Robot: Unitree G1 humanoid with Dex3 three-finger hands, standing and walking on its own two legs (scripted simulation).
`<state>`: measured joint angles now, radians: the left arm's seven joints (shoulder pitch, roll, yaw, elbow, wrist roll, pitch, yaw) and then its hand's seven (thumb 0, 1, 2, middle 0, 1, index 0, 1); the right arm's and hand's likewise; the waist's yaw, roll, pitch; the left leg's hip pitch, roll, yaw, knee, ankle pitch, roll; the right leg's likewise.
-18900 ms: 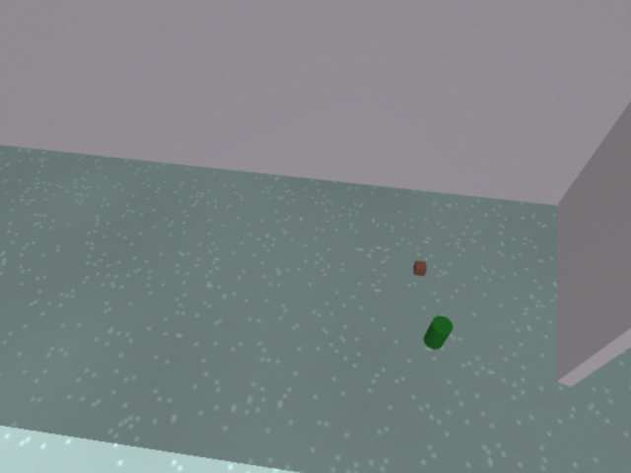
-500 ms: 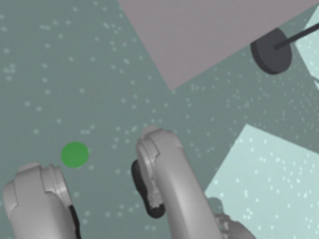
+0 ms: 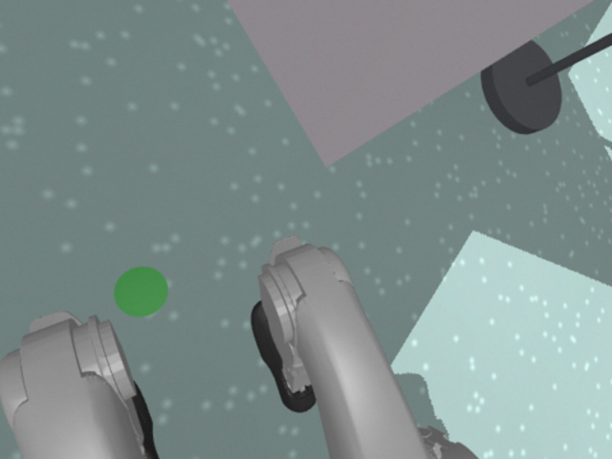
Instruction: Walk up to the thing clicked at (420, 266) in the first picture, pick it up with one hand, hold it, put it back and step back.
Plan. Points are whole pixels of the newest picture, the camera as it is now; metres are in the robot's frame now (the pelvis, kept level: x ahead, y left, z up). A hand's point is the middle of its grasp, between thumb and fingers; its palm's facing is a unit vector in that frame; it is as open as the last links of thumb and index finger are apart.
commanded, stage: rest palm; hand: left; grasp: from above
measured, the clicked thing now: out of the picture +0.53 +0.29 -0.31
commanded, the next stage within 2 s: close in 1.54 s
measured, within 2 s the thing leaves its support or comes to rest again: neither
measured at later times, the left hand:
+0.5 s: hand out of the picture +0.51 +0.28 -0.26, palm faces -0.32 -0.28 -0.91, open 13.4 cm
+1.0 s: hand out of the picture +0.50 +0.29 -0.26, palm faces -0.35 -0.28 -0.89, open 13.4 cm
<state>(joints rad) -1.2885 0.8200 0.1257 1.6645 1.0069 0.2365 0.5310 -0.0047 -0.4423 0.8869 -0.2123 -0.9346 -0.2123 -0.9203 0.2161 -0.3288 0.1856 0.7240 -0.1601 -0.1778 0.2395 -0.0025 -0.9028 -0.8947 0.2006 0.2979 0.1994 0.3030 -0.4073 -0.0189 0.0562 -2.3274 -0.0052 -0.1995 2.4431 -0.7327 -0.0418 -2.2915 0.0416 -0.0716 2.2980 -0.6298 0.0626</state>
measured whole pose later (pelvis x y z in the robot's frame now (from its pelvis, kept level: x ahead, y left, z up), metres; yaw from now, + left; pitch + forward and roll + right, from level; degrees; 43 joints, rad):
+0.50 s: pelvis +0.00 +0.01 +0.00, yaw -2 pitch +32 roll -13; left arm -1.34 0.96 0.16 1.79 1.00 0.17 0.65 0.00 -0.39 0.85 -0.25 -0.87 -0.24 -0.87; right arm 0.20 -0.36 0.29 0.69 -0.23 -0.27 0.27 0.00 -0.90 -0.90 0.20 0.30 0.20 0.30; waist -0.47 -0.13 0.21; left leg -2.31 0.00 -0.24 2.48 -0.75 -0.04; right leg -2.26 0.05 -0.11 2.30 -0.63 0.07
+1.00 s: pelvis -0.01 +0.01 +0.00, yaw -4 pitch +30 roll -15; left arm -1.34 1.04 0.13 1.83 0.98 0.16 0.62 0.00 -0.38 0.83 -0.24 -0.88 -0.24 -0.87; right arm 0.20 -0.37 0.35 0.67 -0.23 -0.28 0.30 0.00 -0.91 -0.90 0.20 0.30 0.20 0.30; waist -0.49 -0.13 0.25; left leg -2.32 0.00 -0.26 2.50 -0.73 -0.01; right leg -2.24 0.06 -0.13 2.28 -0.61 0.08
